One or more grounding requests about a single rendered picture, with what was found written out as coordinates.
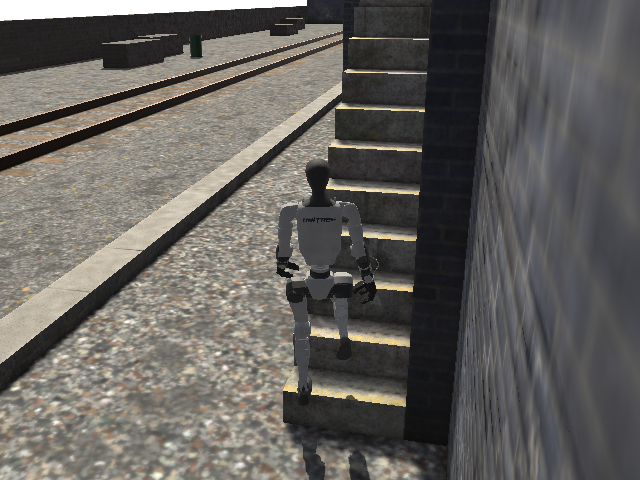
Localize stairs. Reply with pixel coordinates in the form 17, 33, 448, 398
283, 0, 432, 440

